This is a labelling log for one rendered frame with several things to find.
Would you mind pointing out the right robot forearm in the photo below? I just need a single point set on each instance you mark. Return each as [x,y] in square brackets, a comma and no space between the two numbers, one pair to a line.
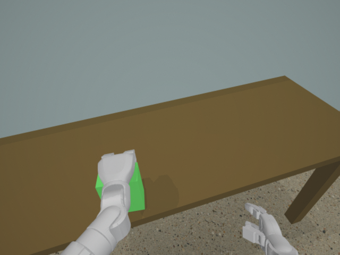
[278,245]

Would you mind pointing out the sponge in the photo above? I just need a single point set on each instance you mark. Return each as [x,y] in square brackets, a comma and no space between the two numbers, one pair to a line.
[136,190]

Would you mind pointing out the robot right hand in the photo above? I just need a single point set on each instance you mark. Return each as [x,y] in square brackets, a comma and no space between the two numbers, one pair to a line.
[267,225]

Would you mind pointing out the robot left hand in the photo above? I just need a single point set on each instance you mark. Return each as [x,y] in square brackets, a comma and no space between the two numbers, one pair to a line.
[119,167]

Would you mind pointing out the left robot forearm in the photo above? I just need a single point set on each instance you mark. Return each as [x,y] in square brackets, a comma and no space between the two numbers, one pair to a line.
[111,225]

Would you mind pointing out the table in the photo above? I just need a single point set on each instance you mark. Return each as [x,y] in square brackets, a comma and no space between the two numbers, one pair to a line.
[190,151]

